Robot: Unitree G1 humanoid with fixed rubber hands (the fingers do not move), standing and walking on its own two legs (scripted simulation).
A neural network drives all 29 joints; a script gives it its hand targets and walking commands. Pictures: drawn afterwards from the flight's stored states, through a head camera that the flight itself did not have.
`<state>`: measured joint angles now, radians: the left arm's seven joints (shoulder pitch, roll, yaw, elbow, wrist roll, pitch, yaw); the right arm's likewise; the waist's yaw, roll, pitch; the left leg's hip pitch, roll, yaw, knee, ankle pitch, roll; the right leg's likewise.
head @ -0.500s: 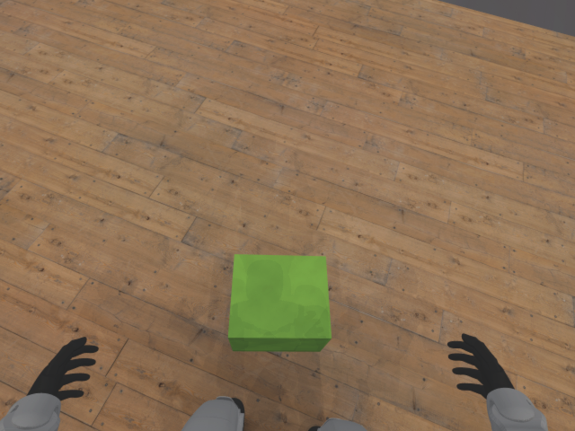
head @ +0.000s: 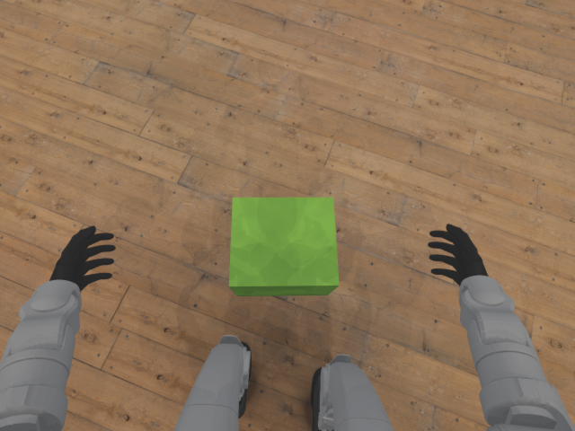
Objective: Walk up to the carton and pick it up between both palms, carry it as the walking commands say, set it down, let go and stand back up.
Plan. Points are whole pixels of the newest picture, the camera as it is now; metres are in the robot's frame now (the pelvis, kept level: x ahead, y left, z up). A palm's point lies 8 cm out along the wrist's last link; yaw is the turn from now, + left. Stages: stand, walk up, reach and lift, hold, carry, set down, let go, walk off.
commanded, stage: reach and lift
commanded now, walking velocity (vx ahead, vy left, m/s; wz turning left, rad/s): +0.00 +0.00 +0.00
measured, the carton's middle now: (282, 249) +0.48 +0.03 -0.61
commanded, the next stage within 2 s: none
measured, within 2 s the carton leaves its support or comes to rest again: neither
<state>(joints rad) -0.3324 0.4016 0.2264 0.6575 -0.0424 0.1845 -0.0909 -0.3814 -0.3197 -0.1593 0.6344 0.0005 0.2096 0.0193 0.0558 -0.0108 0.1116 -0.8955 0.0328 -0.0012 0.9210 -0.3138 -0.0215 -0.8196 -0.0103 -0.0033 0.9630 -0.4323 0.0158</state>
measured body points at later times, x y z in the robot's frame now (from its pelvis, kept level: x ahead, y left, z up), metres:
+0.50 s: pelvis -0.03 +0.01 -0.05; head +0.25 +0.03 +0.30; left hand +0.44 +0.30 -0.14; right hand +0.47 -0.21 -0.14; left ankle +0.07 +0.13 -0.68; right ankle +0.02 -0.12 -0.68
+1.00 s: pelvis -0.03 +0.01 -0.10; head +0.29 +0.01 +0.21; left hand +0.48 +0.29 -0.21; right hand +0.51 -0.20 -0.22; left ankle +0.07 +0.13 -0.68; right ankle +0.02 -0.12 -0.68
